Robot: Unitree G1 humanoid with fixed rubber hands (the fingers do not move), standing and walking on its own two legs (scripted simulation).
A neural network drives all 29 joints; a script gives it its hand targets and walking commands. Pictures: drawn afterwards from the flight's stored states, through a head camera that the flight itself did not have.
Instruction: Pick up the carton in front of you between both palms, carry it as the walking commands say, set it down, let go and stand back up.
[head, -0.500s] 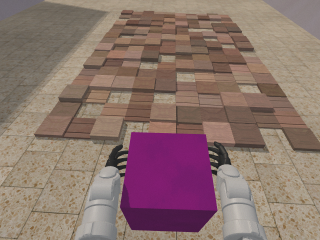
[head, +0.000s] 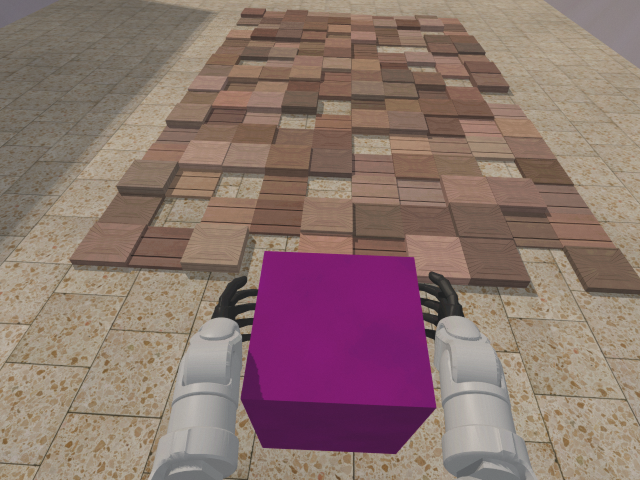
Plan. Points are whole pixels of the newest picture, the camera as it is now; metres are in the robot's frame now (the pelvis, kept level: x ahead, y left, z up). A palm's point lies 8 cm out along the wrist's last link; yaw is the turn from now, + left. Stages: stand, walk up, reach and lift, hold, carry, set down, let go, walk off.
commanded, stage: reach and lift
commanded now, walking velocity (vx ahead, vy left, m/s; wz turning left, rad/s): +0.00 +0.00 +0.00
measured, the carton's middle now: (333, 358) +0.30 +0.00 -0.05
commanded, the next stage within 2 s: hold in 0.50 s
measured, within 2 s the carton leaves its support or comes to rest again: neither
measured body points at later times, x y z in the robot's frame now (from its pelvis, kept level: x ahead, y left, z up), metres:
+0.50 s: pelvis +0.01 +0.00 +0.00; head -0.02 +0.00 +0.45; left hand +0.31 +0.15 +0.03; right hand +0.32 -0.15 +0.04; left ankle +0.03 +0.13 -0.74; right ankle +0.02 -0.13 -0.74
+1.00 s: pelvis +0.00 +0.00 +0.00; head -0.05 +0.00 +0.45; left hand +0.30 +0.15 +0.05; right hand +0.31 -0.15 +0.05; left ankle +0.03 +0.13 -0.74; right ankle +0.01 -0.13 -0.74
